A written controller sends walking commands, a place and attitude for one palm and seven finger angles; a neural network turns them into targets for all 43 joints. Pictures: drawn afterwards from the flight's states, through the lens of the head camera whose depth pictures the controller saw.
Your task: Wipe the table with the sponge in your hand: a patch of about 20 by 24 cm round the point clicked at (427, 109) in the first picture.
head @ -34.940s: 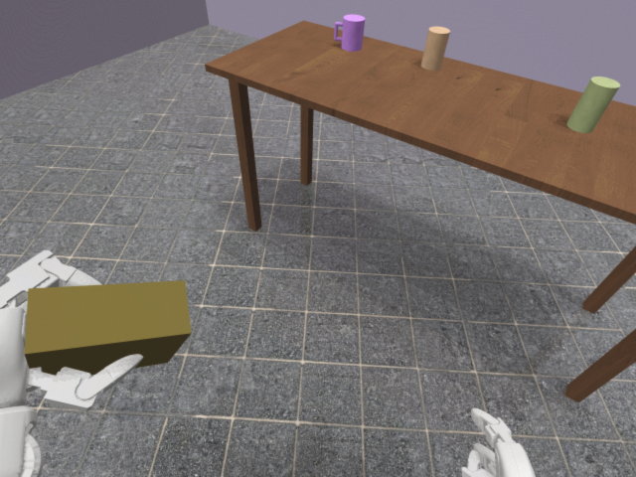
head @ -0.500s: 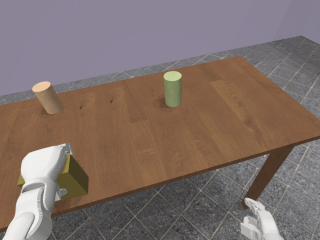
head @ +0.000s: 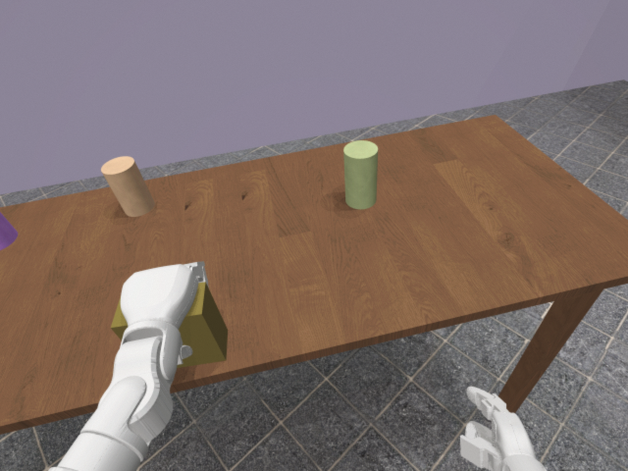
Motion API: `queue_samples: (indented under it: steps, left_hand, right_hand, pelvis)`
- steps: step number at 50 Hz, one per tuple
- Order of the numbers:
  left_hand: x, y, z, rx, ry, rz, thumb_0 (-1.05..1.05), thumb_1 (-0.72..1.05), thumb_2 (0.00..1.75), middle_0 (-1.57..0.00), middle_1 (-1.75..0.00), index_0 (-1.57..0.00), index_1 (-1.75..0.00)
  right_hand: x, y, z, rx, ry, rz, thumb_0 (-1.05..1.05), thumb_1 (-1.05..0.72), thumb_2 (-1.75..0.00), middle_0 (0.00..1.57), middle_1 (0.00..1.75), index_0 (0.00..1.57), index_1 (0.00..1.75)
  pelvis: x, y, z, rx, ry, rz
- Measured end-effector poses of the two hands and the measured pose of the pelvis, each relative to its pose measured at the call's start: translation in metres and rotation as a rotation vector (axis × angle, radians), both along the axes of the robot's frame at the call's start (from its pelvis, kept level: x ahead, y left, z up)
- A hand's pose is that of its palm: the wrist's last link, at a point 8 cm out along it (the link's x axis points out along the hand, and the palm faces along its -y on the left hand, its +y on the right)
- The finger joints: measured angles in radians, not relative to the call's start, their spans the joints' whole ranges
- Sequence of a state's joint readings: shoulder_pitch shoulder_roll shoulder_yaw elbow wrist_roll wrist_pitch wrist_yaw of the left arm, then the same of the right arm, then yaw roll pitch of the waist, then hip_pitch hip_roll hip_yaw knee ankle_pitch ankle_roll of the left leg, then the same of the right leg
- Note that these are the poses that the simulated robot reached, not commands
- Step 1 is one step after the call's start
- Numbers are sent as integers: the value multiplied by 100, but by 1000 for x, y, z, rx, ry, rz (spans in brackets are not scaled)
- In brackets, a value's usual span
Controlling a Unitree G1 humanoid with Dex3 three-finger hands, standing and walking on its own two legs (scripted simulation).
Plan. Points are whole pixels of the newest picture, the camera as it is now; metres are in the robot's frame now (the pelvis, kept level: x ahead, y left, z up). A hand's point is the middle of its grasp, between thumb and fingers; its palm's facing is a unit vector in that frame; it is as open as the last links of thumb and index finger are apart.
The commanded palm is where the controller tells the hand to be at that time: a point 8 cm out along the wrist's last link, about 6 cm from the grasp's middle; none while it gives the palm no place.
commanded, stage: slide across to the third lane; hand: left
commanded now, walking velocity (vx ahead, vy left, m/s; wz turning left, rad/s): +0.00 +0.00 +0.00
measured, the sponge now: (180, 336) +0.28 +0.25 +0.01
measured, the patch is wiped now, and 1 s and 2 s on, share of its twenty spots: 0.65 0.75 1.00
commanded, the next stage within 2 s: wipe forward along the third lane in 0.32 s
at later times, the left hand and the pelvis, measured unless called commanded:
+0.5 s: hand (187, 310) +0.29 +0.23 +0.06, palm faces -0.03 -0.04 -1.00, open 9.4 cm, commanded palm +0.28 +0.21 +0.10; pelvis +0.00 -0.02 +0.00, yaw -1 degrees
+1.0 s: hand (193, 290) +0.33 +0.24 +0.06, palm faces -0.10 +0.00 -1.00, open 9.4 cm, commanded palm +0.32 +0.23 +0.09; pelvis -0.02 -0.04 -0.01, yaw -1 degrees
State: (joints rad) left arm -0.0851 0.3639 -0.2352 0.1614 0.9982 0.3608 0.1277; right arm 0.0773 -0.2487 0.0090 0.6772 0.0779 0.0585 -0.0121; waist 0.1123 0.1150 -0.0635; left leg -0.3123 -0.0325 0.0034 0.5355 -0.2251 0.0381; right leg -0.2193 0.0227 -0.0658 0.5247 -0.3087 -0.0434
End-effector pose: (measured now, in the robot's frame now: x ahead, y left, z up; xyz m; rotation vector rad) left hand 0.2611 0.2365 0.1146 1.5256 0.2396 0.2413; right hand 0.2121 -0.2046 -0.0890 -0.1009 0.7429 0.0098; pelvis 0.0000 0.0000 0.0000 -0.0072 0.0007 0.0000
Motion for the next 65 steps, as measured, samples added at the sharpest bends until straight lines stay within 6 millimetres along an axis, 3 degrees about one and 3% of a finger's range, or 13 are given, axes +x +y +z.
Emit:
queue_samples:
  steps: [11, 25, 39, 47, 65]
  left_hand:
    - [9, -9, -2, -1, 10, 35, 1, -47, 110, -76, -142, -81, -139]
    - [14, -9, -2, -8, 37, 38, 0, -47, 110, -77, -142, -81, -139]
    - [31, -7, -2, -5, 89, 32, -2, -53, 114, -81, -140, -85, -136]
    - [44, -6, -1, 14, 103, 23, -1, -55, 115, -82, -139, -86, -135]
    - [83, -6, -1, 60, 108, 22, 1, -56, 117, -83, -138, -87, -136]
  right_hand:
    - [-12, -16, 1, -10, 16, -18, 2, -90, -90, 20, 30, 20, 30]
    - [-30, -50, -7, -53, 66, -78, 2, -90, -90, 20, 30, 20, 30]
    - [-46, -66, -18, -75, 116, -102, 1, -90, -90, 20, 30, 20, 30]
    - [-74, -81, -27, -84, 165, -141, 1, -90, -90, 20, 30, 20, 30]
    - [-161, -115, -51, -98, 318, -283, 1, -90, -90, 20, 30, 20, 30]
  pelvis:
    - [-6, -10, -1, 5, -9, -4]
    - [-4, -23, 0, 8, -3, -13]
    - [-9, -35, -2, 11, 27, -8]
    - [-18, -42, -6, 12, 51, -11]
    - [-30, -52, -15, 11, 112, -72]
